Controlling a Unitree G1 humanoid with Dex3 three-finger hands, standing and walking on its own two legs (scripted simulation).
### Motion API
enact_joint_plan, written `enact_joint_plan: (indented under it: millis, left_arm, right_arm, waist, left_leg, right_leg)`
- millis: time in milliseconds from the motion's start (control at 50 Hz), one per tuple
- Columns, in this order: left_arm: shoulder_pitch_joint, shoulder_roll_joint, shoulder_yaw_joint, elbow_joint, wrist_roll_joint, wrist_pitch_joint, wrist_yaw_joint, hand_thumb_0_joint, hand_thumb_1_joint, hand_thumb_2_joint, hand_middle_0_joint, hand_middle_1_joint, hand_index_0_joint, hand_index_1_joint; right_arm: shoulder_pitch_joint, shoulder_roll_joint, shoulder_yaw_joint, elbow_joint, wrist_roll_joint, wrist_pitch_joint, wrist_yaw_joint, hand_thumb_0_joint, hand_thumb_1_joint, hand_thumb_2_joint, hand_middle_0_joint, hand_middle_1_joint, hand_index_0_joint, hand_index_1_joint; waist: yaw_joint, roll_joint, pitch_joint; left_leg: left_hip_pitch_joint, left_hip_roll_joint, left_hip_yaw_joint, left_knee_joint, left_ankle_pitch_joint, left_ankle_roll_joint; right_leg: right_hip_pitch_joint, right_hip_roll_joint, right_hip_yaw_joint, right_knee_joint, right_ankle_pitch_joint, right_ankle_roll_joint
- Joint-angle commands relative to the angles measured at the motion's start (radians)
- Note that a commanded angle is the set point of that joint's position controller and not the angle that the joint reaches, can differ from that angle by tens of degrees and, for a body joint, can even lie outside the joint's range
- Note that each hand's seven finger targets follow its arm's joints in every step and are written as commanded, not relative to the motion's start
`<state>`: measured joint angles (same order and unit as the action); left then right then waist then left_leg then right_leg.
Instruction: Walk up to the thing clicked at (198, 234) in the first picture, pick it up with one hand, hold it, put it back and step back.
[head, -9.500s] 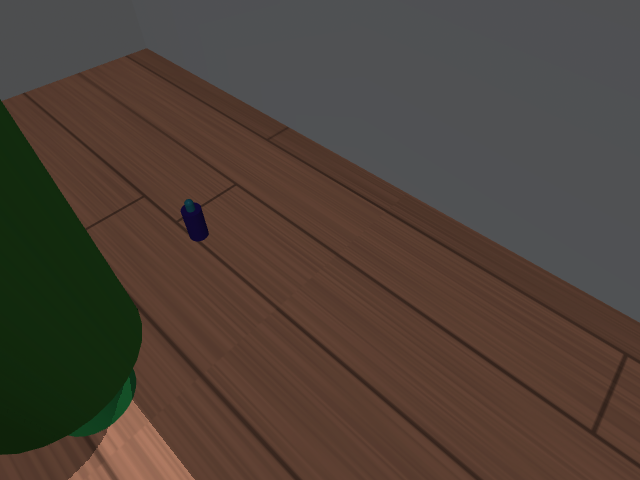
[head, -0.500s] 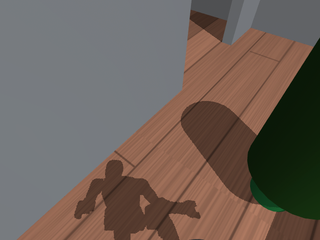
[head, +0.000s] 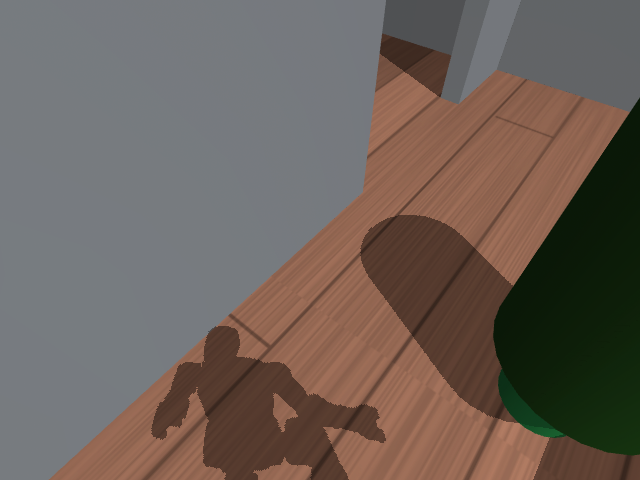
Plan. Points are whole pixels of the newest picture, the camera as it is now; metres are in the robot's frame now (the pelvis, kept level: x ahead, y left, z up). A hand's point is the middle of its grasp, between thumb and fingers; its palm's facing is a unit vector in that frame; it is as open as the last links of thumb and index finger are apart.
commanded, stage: walk up
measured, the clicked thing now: out of the picture +0.31 -1.36 -0.68
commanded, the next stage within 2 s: stand in 0.26 s
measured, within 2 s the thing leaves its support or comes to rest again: neither
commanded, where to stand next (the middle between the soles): +0.07 +0.01 m, yaw +2 degrees
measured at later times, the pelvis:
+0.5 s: pelvis +0.01 +0.00 +0.00, yaw +0 degrees
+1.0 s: pelvis +0.00 +0.00 +0.00, yaw +1 degrees
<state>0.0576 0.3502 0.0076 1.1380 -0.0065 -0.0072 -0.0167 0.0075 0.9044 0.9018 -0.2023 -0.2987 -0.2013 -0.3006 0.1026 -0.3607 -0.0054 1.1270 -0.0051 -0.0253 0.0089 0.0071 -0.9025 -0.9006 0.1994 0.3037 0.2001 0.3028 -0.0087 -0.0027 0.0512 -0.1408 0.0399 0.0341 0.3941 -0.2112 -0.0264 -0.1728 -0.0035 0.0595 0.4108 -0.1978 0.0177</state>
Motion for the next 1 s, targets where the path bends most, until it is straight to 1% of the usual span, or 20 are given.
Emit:
enact_joint_plan:
  millis: [0, 60, 100, 180, 220, 240, 320, 380, 400, 440, 480, 540, 580, 660, 720, 760, 820, 860, 880, 980]
  left_arm:
    - [-0.05, 0.205, 0.041, -0.043, 0.004, -0.024, 0.017, 0.0, 0.9, 0.9, -0.2, -0.3, -0.2, -0.3]
    - [-0.044, 0.206, 0.04, -0.035, 0.005, -0.024, 0.018, 0.0, 0.9, 0.9, -0.2, -0.3, -0.2, -0.3]
    - [-0.055, 0.205, 0.041, -0.034, 0.007, -0.023, 0.019, 0.0, 0.9, 0.9, -0.2, -0.3, -0.2, -0.3]
    - [-0.05, 0.204, 0.039, -0.032, 0.01, -0.025, 0.019, 0.0, 0.9, 0.9, -0.2, -0.3, -0.2, -0.3]
    - [-0.047, 0.204, 0.04, -0.031, 0.011, -0.026, 0.019, 0.0, 0.9, 0.9, -0.2, -0.3, -0.2, -0.3]
    - [-0.045, 0.216, 0.04, -0.038, 0.013, -0.03, 0.022, 0.0, 0.9, 0.9, -0.2, -0.3, -0.2, -0.3]
    - [-0.033, 0.21, 0.04, -0.037, 0.01, -0.03, 0.023, 0.0, 0.9, 0.9, -0.2, -0.3, -0.2, -0.3]
    - [-0.032, 0.214, 0.041, -0.042, 0.012, -0.031, 0.025, 0.0, 0.9, 0.9, -0.2, -0.3, -0.2, -0.3]
    - [-0.026, 0.212, 0.038, -0.041, 0.012, -0.031, 0.026, 0.0, 0.9, 0.9, -0.2, -0.3, -0.2, -0.3]
    - [-0.032, 0.213, 0.036, -0.045, 0.013, -0.029, 0.027, 0.0, 0.9, 0.9, -0.2, -0.3, -0.2, -0.3]
    - [-0.03, 0.214, 0.035, -0.05, 0.013, -0.03, 0.027, 0.0, 0.9, 0.9, -0.2, -0.3, -0.2, -0.3]
    - [-0.026, 0.224, 0.035, -0.047, 0.013, -0.031, 0.028, 0.0, 0.9, 0.9, -0.2, -0.3, -0.2, -0.3]
    - [-0.023, 0.216, 0.031, -0.05, 0.01, -0.028, 0.027, 0.0, 0.9, 0.9, -0.2, -0.3, -0.2, -0.3]
    - [-0.017, 0.223, 0.034, -0.052, 0.013, -0.026, 0.026, 0.0, 0.9, 0.9, -0.2, -0.3, -0.2, -0.3]
    - [-0.018, 0.229, 0.035, -0.056, 0.013, -0.027, 0.026, 0.0, 0.9, 0.9, -0.2, -0.3, -0.2, -0.3]
    - [-0.012, 0.219, 0.033, -0.056, 0.014, -0.028, 0.025, 0.0, 0.9, 0.9, -0.2, -0.3, -0.2, -0.3]
    - [-0.008, 0.226, 0.034, -0.058, 0.014, -0.03, 0.025, 0.0, 0.9, 0.9, -0.2, -0.3, -0.2, -0.3]
    - [-0.004, 0.217, 0.032, -0.057, 0.011, -0.027, 0.025, 0.0, 0.9, 0.9, -0.2, -0.3, -0.2, -0.3]
    - [-0.006, 0.223, 0.033, -0.058, 0.013, -0.026, 0.025, 0.0, 0.9, 0.9, -0.2, -0.3, -0.2, -0.3]
    - [0.001, 0.223, 0.034, -0.059, 0.012, -0.024, 0.023, 0.0, 0.9, 0.9, -0.2, -0.3, -0.2, -0.3]
  right_arm:
    - [-0.05, -0.219, -0.047, -0.051, -0.002, -0.019, -0.013, 0.0, -0.9, -0.9, 0.2, 0.3, 0.2, 0.3]
    - [-0.065, -0.212, -0.048, -0.053, -0.002, -0.017, -0.013, 0.0, -0.9, -0.9, 0.2, 0.3, 0.2, 0.3]
    - [-0.064, -0.211, -0.049, -0.051, -0.001, -0.013, -0.013, 0.0, -0.9, -0.9, 0.2, 0.3, 0.2, 0.3]
    - [-0.071, -0.207, -0.05, -0.048, -0.002, -0.012, -0.011, 0.0, -0.9, -0.9, 0.2, 0.3, 0.2, 0.3]
    - [-0.069, -0.212, -0.051, -0.048, -0.003, -0.013, -0.011, 0.0, -0.9, -0.9, 0.2, 0.3, 0.2, 0.3]
    - [-0.089, -0.209, -0.049, -0.054, -0.004, -0.012, -0.012, 0.0, -0.9, -0.9, 0.2, 0.3, 0.2, 0.3]
    - [-0.081, -0.218, -0.052, -0.046, -0.002, -0.008, -0.015, 0.0, -0.9, -0.9, 0.2, 0.3, 0.2, 0.3]
    - [-0.079, -0.21, -0.052, -0.046, -0.002, -0.006, -0.014, 0.0, -0.9, -0.9, 0.2, 0.3, 0.2, 0.3]
    - [-0.088, -0.205, -0.049, -0.044, -0.001, -0.004, -0.013, 0.0, -0.9, -0.9, 0.2, 0.3, 0.2, 0.3]
    - [-0.088, -0.207, -0.051, -0.042, -0.002, -0.001, -0.013, 0.0, -0.9, -0.9, 0.2, 0.3, 0.2, 0.3]
    - [-0.084, -0.206, -0.05, -0.04, -0.002, 0.0, -0.013, 0.0, -0.9, -0.9, 0.2, 0.3, 0.2, 0.3]
    - [-0.075, -0.197, -0.048, -0.035, -0.001, 0.002, -0.01, 0.0, -0.9, -0.9, 0.2, 0.3, 0.2, 0.3]
    - [-0.08, -0.203, -0.049, -0.033, -0.002, 0.001, -0.01, 0.0, -0.9, -0.9, 0.2, 0.3, 0.2, 0.3]
    - [-0.076, -0.202, -0.048, -0.031, -0.003, 0.0, -0.008, 0.0, -0.9, -0.9, 0.2, 0.3, 0.2, 0.3]
    - [-0.067, -0.203, -0.048, -0.032, -0.005, -0.001, -0.007, 0.0, -0.9, -0.9, 0.2, 0.3, 0.2, 0.3]
    - [-0.072, -0.205, -0.048, -0.036, -0.004, -0.002, -0.007, 0.0, -0.9, -0.9, 0.2, 0.3, 0.2, 0.3]
    - [-0.062, -0.204, -0.048, -0.036, -0.003, -0.001, -0.007, 0.0, -0.9, -0.9, 0.2, 0.3, 0.2, 0.3]
    - [-0.063, -0.209, -0.047, -0.034, -0.004, -0.002, -0.009, 0.0, -0.9, -0.9, 0.2, 0.3, 0.2, 0.3]
    - [-0.066, -0.204, -0.047, -0.036, -0.004, -0.002, -0.008, 0.0, -0.9, -0.9, 0.2, 0.3, 0.2, 0.3]
    - [-0.051, -0.205, -0.045, -0.034, -0.004, -0.001, -0.009, 0.0, -0.9, -0.9, 0.2, 0.3, 0.2, 0.3]
  waist:
    - [0.005, 0.016, -0.104]
    - [0.006, 0.009, -0.095]
    - [0.001, 0.008, -0.077]
    - [0.001, -0.004, -0.087]
    - [0.001, 0.013, -0.108]
    - [0.001, 0.01, -0.083]
    - [0.0, 0.018, -0.109]
    - [-0.004, 0.008, -0.132]
    - [0.001, 0.0, -0.121]
    - [-0.003, -0.003, -0.107]
    - [-0.004, 0.008, -0.12]
    - [-0.006, -0.019, -0.105]
    - [-0.002, 0.004, -0.08]
    - [-0.001, 0.01, -0.079]
    - [0.0, 0.003, -0.078]
    - [0.001, 0.012, -0.09]
    - [-0.001, -0.006, -0.091]
    - [0.002, 0.016, -0.069]
    - [0.0, 0.007, -0.081]
    - [0.001, 0.013, -0.066]
  left_leg:
    - [0.04, 0.102, -0.072, -0.093, 0.13, 0.053]
    - [0.056, 0.1, -0.065, -0.093, 0.135, 0.051]
    - [0.047, 0.097, -0.063, -0.099, 0.108, 0.049]
    - [0.06, 0.096, -0.063, -0.107, 0.094, 0.049]
    - [0.073, 0.099, -0.061, -0.108, 0.121, 0.05]
    - [0.063, 0.104, -0.079, -0.111, 0.183, 0.039]
    - [0.087, 0.106, -0.075, -0.11, 0.201, 0.037]
    - [0.098, 0.106, -0.073, -0.107, 0.21, 0.037]
    - [0.097, 0.105, -0.076, -0.109, 0.209, 0.035]
    - [0.086, 0.103, -0.076, -0.113, 0.176, 0.034]
    - [0.092, 0.106, -0.075, -0.111, 0.192, 0.036]
    - [0.081, 0.102, -0.078, -0.116, 0.162, 0.035]
    - [0.073, 0.099, -0.077, -0.126, 0.121, 0.032]
    - [0.065, 0.099, -0.083, -0.139, 0.071, 0.035]
    - [0.047, 0.099, -0.086, -0.147, 0.077, 0.035]
    - [0.061, 0.103, -0.086, -0.134, 0.126, 0.039]
    - [0.066, 0.101, -0.087, -0.131, 0.133, 0.037]
    - [0.053, 0.093, -0.083, -0.137, 0.098, 0.034]
    - [0.064, 0.099, -0.088, -0.136, 0.096, 0.034]
    - [0.046, 0.095, -0.087, -0.144, 0.07, 0.034]
  right_leg:
    - [0.04, -0.097, 0.067, -0.068, 0.173, -0.041]
    - [0.028, -0.098, 0.069, -0.081, 0.176, -0.037]
    - [0.02, -0.095, 0.067, -0.091, 0.152, -0.036]
    - [0.021, -0.099, 0.072, -0.101, 0.158, -0.033]
    - [0.04, -0.101, 0.067, -0.092, 0.188, -0.032]
    - [0.03, -0.109, 0.067, -0.094, 0.243, -0.027]
    - [0.05, -0.11, 0.063, -0.101, 0.242, -0.025]
    - [0.069, -0.116, 0.058, -0.101, 0.264, -0.025]
    - [0.059, -0.114, 0.055, -0.105, 0.263, -0.024]
    - [0.051, -0.113, 0.055, -0.118, 0.225, -0.024]
    - [0.058, -0.115, 0.051, -0.11, 0.243, -0.026]
    - [0.056, -0.118, 0.054, -0.121, 0.215, -0.027]
    - [0.032, -0.114, 0.058, -0.135, 0.161, -0.027]
    - [0.025, -0.113, 0.06, -0.138, 0.117, -0.029]
    - [0.037, -0.112, 0.057, -0.134, 0.116, -0.031]
    - [0.043, -0.114, 0.053, -0.124, 0.161, -0.029]
    - [0.046, -0.116, 0.051, -0.125, 0.163, -0.03]
    - [0.032, -0.114, 0.055, -0.132, 0.135, -0.029]
    - [0.033, -0.113, 0.052, -0.13, 0.123, -0.032]
    - [0.029, -0.113, 0.057, -0.131, 0.109, -0.035]
